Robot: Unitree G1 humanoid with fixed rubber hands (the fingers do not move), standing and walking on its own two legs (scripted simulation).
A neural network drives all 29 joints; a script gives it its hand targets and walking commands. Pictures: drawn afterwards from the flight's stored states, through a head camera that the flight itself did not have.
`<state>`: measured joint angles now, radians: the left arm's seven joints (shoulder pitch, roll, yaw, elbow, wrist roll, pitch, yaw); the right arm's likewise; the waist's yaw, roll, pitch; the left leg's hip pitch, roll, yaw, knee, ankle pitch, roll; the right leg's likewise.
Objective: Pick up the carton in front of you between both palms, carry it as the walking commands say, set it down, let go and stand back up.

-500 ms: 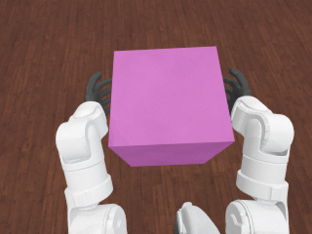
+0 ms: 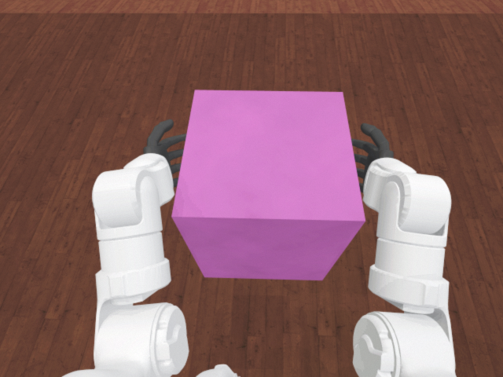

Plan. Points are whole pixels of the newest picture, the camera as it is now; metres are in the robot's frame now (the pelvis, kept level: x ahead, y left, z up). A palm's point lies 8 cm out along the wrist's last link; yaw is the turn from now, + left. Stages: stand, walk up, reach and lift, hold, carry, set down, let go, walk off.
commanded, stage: carry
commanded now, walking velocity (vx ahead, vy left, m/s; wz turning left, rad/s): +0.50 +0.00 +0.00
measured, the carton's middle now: (265, 195) +0.38 +0.01 +0.09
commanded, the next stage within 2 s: none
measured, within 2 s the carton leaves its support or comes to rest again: neither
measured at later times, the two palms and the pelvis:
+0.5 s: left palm (186, 42) +0.64 +0.16 +0.21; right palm (345, 29) +0.68 -0.14 +0.21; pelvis +0.30 -0.03 +0.07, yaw +0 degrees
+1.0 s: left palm out of the picture +0.99 +0.11 +0.26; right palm out of the picture +0.96 -0.19 +0.27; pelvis +0.62 +0.00 +0.12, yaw -1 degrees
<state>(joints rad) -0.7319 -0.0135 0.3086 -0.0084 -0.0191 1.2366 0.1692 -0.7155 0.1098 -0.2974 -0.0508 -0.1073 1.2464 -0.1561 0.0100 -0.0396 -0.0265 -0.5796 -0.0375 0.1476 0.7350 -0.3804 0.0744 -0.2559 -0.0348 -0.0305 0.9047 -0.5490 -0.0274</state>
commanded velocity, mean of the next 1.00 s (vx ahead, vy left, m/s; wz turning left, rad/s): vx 0.50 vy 0.00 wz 0.00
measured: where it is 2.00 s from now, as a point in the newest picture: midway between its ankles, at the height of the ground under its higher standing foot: (269, 139)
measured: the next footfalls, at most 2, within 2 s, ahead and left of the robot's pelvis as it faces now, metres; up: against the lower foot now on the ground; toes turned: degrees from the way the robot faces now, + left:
right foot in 0.32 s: +0.36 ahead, -0.11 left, +0.04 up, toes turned -6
left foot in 0.68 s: +0.61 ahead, +0.09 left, +0.07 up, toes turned +5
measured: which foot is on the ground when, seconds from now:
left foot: down 0.00-0.34, up 0.36-0.66, down 0.68-1.00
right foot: up 0.00-0.30, down 0.32-0.72, up 0.74-1.00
